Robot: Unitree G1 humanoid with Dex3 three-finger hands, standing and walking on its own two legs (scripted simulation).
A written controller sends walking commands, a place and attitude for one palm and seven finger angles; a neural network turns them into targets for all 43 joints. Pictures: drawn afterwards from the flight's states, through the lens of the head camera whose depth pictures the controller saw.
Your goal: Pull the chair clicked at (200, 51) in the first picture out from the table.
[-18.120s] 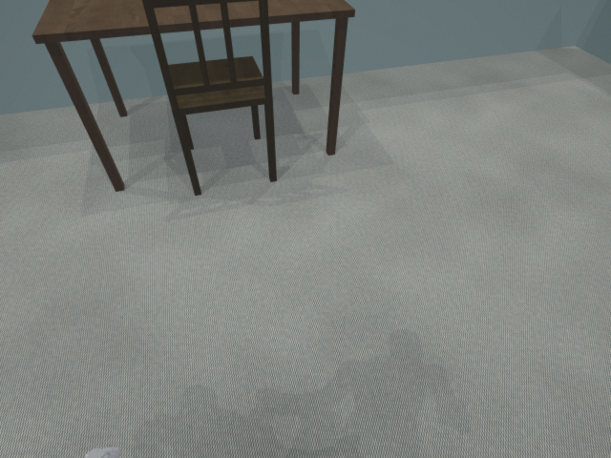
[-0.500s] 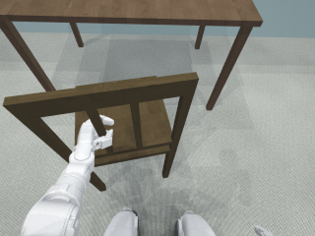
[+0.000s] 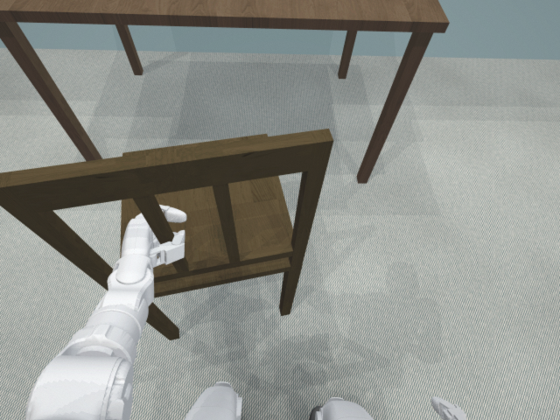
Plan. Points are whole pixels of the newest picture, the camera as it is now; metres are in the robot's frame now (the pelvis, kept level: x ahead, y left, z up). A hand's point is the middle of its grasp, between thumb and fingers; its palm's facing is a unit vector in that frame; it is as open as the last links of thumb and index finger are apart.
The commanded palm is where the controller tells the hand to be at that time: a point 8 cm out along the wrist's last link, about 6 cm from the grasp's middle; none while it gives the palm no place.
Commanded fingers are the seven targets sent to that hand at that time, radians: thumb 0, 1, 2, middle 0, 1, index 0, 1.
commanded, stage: step backward, pulling the chair out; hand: left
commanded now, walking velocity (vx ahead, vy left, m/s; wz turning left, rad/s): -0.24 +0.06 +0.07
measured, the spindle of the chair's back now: (166, 237) +0.38 +0.21 -0.07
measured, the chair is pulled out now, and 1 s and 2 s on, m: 0.48 0.60 0.60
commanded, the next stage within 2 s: stop walking, hand still on the chair in 0.02 s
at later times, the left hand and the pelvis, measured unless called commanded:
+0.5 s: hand (172, 310) +0.26 +0.18 -0.06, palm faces +0.16 -0.97 -0.19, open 5.4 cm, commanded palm +0.23 +0.22 -0.04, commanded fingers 0.00 0.90 0.90 -0.50 -1.45 -0.50 -1.45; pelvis -0.04 -0.01 +0.01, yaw +0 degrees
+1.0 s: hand (167, 322) +0.24 +0.18 -0.06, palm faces +0.17 -0.97 -0.20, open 5.5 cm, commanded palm +0.21 +0.23 -0.04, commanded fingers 0.00 0.90 0.90 -0.50 -1.45 -0.50 -1.45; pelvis -0.01 +0.00 +0.02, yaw -1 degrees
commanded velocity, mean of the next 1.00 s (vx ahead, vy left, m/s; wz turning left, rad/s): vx -0.01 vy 0.03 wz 0.01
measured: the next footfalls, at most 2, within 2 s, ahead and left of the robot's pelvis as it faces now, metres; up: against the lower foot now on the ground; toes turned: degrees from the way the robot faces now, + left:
none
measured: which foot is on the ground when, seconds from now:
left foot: down 0.00-1.00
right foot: down 0.00-1.00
